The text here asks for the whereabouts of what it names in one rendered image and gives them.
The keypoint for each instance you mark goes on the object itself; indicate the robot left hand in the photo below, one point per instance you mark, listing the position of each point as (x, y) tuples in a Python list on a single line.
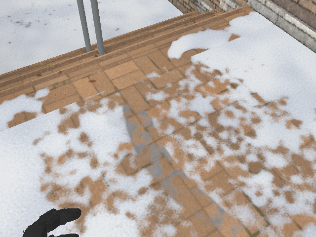
[(51, 220)]

